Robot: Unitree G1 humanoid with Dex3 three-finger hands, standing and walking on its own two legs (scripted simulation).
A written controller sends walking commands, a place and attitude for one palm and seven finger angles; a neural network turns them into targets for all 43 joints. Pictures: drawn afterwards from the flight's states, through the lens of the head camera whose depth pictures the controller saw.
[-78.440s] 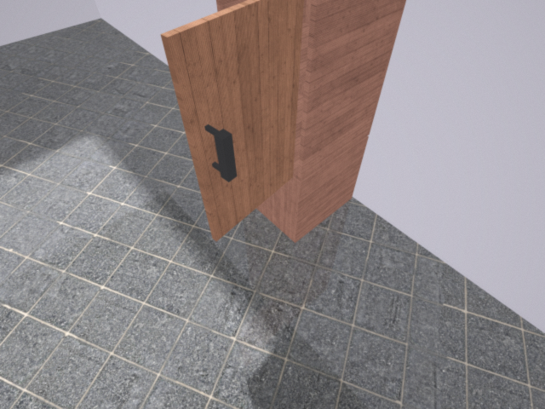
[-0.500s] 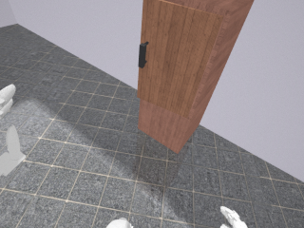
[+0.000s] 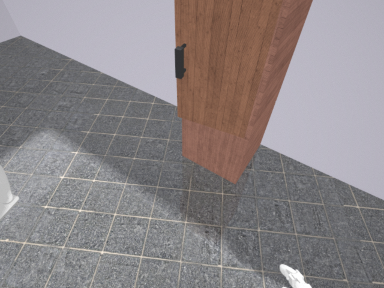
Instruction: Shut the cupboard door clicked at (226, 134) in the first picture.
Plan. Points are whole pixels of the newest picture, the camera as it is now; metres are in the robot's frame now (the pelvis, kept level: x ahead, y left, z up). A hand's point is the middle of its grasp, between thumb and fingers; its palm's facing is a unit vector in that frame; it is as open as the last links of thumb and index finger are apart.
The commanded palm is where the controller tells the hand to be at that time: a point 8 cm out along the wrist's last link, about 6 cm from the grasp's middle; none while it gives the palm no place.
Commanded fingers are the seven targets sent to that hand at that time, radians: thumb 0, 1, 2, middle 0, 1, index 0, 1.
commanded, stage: stop stepping back and stand still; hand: left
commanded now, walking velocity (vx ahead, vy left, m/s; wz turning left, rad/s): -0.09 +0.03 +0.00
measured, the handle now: (181, 60) +0.93 +0.09 +0.00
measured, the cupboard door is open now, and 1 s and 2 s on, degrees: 9 9 9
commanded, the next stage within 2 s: let the arm hang, fingers relaxed in 0.30 s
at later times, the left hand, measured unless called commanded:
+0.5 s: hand (63, 224) +0.22 +0.25 +0.06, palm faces +0.19 -0.84 -0.51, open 7.4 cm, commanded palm none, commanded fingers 0.00 0.90 0.90 -0.20 -0.30 -0.20 -0.30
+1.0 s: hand out of the picture -0.08 +0.21 -0.16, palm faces +0.05 -0.97 -0.24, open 7.2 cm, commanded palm none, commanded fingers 0.00 0.90 0.90 -0.20 -0.30 -0.20 -0.30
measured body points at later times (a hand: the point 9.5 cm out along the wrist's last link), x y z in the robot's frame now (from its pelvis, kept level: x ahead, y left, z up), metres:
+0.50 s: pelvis +0.00 +0.00 +0.00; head +0.01 -0.03 +0.45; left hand +0.20 +0.30 +0.09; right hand +0.18 -0.24 -0.10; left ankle +0.03 +0.12 -0.73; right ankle -0.02 -0.10 -0.73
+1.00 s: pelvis -0.04 +0.01 +0.01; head -0.03 +0.01 +0.46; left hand -0.08 +0.26 -0.14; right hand -0.07 -0.22 -0.15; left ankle +0.03 +0.12 -0.73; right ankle -0.02 -0.10 -0.73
